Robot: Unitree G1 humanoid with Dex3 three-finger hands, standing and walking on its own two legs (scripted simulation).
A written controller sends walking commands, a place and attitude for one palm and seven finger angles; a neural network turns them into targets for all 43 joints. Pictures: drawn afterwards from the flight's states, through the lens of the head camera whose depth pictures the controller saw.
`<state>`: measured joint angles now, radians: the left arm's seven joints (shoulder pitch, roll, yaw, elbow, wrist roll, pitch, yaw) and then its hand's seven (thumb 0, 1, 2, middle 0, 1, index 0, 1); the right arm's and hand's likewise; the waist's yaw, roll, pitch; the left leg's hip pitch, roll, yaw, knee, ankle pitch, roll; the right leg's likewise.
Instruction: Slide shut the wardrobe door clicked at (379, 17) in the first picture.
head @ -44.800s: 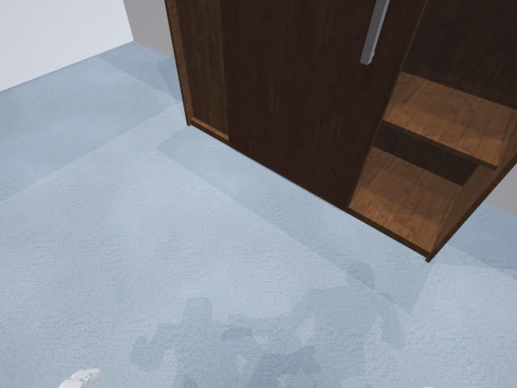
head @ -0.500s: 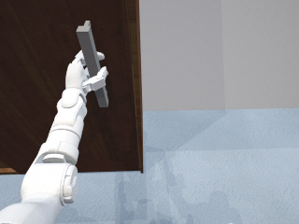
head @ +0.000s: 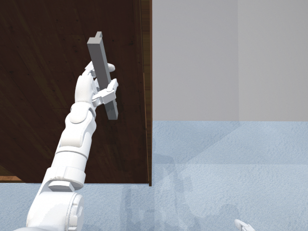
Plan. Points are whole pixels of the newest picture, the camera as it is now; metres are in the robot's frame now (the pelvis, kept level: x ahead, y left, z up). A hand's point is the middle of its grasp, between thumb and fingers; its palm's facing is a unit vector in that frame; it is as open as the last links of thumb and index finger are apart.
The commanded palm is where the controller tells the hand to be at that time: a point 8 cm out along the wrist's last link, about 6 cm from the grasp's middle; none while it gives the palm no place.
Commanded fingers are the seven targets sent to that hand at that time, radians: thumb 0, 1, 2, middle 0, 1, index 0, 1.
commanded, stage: tug the door sideways, standing still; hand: left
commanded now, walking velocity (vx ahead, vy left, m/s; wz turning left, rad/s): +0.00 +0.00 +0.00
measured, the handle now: (107, 80) +0.48 +0.15 +0.14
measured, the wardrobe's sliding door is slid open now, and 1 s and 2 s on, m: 0.00 0.00 0.00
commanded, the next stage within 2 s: step sideways, sliding the door along in 0.76 s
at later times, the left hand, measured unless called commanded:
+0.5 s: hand (113, 91) +0.43 +0.12 +0.15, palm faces +0.12 -0.99 -0.03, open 6.3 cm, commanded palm +0.40 +0.11 +0.15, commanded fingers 0.00 0.90 0.90 -0.45 -1.40 -0.45 -1.40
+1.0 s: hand (111, 92) +0.43 +0.13 +0.15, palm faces +0.08 -0.99 -0.11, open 6.4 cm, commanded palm +0.41 +0.15 +0.15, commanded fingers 0.00 0.90 0.90 -0.45 -1.40 -0.45 -1.40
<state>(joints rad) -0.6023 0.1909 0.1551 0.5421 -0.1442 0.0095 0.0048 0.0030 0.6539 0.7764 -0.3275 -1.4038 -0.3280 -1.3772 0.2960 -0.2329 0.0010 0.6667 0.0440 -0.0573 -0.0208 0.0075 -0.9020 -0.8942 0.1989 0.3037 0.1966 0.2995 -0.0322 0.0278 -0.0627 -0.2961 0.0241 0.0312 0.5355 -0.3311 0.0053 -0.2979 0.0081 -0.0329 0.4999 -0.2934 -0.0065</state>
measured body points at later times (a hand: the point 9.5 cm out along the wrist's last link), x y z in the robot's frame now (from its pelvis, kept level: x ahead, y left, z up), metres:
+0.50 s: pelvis -0.01 +0.00 +0.00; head +0.02 -0.01 +0.45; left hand +0.41 +0.17 +0.15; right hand +0.09 -0.23 -0.13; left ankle -0.04 +0.11 -0.73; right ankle -0.03 -0.12 -0.73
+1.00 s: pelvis -0.02 +0.00 -0.01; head +0.03 -0.01 +0.44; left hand +0.42 +0.18 +0.15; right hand +0.11 -0.24 -0.13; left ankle -0.04 +0.11 -0.73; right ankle -0.03 -0.12 -0.73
